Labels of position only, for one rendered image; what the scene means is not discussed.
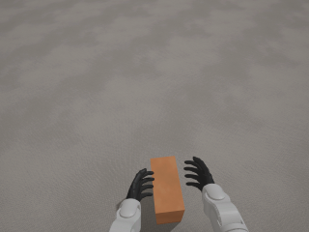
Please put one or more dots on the left robot hand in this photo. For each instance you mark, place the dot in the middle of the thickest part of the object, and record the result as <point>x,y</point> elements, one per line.
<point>136,187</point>

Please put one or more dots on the right robot forearm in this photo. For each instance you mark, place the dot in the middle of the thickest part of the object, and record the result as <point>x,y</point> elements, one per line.
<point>223,214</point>

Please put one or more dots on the right robot hand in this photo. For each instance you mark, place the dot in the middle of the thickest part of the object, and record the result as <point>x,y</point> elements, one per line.
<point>204,177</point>

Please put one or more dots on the left robot forearm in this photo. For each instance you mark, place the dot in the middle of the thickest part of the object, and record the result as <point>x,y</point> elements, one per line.
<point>128,217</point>

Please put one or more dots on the carton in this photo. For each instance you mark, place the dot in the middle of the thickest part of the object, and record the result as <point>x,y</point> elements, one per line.
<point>168,196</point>

